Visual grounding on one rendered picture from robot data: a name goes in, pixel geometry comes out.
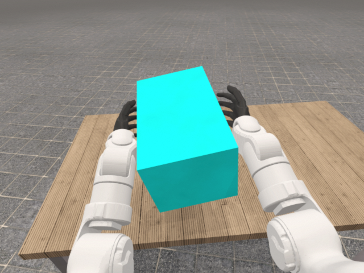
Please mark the robot left forearm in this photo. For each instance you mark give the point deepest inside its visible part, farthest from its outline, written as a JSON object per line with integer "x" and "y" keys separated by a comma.
{"x": 109, "y": 207}

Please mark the robot right hand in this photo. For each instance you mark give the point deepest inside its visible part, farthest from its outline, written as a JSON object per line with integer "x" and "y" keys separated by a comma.
{"x": 238, "y": 105}

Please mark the robot left hand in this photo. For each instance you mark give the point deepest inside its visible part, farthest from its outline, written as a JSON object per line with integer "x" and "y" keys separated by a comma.
{"x": 123, "y": 120}

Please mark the table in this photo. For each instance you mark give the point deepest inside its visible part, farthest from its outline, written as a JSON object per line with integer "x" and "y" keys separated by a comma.
{"x": 324, "y": 149}

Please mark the carton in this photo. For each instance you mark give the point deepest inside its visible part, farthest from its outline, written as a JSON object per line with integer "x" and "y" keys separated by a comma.
{"x": 186, "y": 152}

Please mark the right robot upper arm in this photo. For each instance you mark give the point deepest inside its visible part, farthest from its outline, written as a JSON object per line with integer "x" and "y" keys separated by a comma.
{"x": 305, "y": 242}

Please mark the robot right forearm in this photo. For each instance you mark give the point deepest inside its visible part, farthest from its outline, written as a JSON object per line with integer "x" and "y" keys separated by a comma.
{"x": 279, "y": 189}

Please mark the left robot upper arm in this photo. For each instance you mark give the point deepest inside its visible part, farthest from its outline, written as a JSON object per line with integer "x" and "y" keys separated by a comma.
{"x": 102, "y": 253}

